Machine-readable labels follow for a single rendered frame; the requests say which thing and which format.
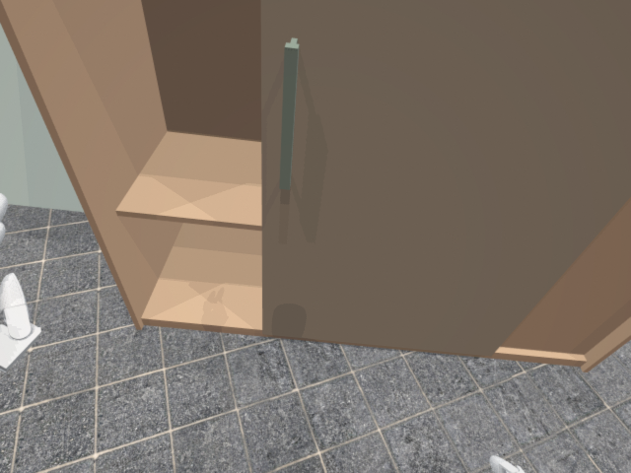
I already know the wardrobe door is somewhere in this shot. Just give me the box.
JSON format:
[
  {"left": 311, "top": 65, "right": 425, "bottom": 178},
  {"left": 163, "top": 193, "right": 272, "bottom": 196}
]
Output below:
[
  {"left": 500, "top": 197, "right": 631, "bottom": 355},
  {"left": 261, "top": 0, "right": 631, "bottom": 356}
]

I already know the handle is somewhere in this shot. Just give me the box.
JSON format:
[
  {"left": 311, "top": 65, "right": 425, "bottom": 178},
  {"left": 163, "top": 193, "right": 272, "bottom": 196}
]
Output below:
[{"left": 279, "top": 38, "right": 299, "bottom": 190}]

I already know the left robot hand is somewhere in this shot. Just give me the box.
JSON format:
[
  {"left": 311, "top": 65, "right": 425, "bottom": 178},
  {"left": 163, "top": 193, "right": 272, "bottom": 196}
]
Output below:
[{"left": 0, "top": 193, "right": 41, "bottom": 373}]

